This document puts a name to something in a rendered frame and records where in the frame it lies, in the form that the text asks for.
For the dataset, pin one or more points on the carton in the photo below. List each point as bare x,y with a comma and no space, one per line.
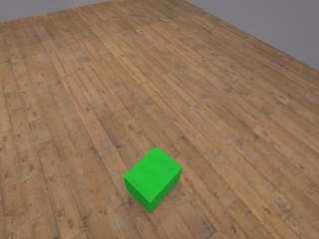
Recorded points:
152,179

